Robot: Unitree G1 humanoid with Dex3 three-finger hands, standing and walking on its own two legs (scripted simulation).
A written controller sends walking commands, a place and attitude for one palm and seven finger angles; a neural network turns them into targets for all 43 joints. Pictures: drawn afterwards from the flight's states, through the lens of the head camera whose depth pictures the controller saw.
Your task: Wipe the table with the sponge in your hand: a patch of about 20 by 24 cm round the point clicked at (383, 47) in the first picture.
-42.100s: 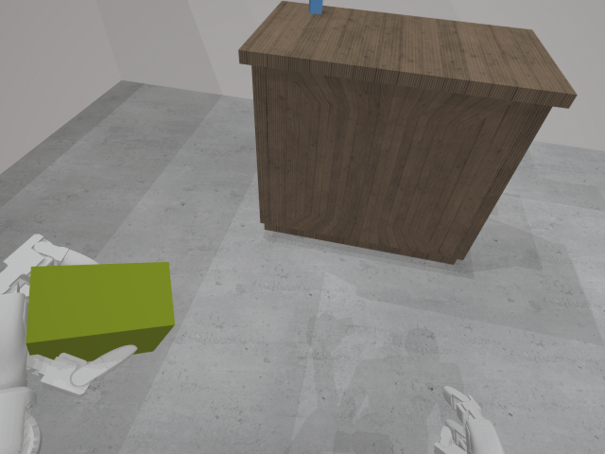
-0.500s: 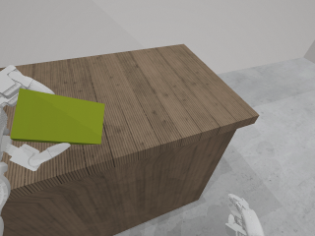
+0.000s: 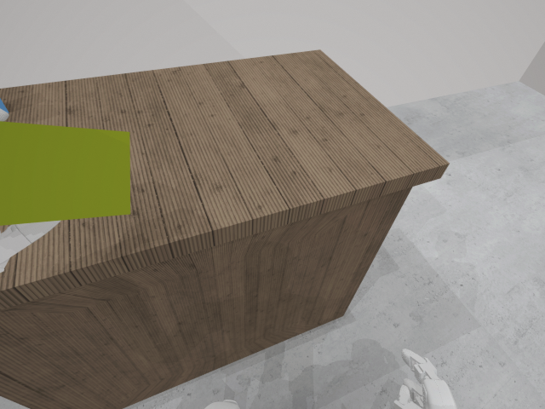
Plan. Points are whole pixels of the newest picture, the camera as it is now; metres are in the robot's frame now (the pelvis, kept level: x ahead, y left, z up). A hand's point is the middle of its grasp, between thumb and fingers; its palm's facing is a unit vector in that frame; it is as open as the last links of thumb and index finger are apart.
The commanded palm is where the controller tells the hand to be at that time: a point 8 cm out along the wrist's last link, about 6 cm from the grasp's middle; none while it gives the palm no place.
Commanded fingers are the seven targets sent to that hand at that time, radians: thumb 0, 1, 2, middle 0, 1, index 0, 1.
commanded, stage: step back with the hand held close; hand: left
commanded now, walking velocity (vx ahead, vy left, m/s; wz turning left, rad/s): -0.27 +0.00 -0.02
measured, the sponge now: (56, 168) +0.24 +0.22 +0.28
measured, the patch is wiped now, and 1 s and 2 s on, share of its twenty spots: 1.00 1.00 1.00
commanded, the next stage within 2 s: stop stepping back and stand still in 0.58 s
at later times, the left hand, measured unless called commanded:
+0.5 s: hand out of the picture +0.14 +0.22 +0.32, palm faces +0.54 -0.82 -0.20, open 10.6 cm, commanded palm +0.07 +0.26 +0.31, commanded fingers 0.00 0.10 1.30 -1.20 -1.60 -1.20 -1.60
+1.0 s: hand out of the picture -0.01 +0.20 +0.30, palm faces +0.56 -0.77 -0.32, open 10.6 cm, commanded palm -0.07 +0.24 +0.31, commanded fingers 0.00 0.10 1.30 -1.20 -1.60 -1.20 -1.60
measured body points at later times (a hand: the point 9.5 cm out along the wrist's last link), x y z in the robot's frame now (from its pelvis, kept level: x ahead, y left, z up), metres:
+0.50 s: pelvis -0.10 -0.02 +0.00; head -0.08 +0.00 +0.45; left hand +0.11 +0.26 +0.33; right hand +0.07 -0.24 -0.08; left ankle +0.04 +0.10 -0.71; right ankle -0.11 -0.17 -0.71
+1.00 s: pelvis -0.23 -0.04 +0.00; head -0.24 -0.04 +0.45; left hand -0.05 +0.24 +0.31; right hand -0.07 -0.26 -0.09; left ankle -0.15 +0.10 -0.70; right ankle -0.20 -0.13 -0.72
